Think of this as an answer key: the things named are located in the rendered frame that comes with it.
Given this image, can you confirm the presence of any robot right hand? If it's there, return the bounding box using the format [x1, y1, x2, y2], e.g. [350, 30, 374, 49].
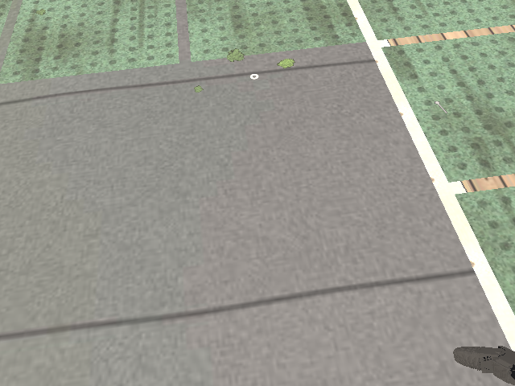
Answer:
[453, 346, 515, 385]

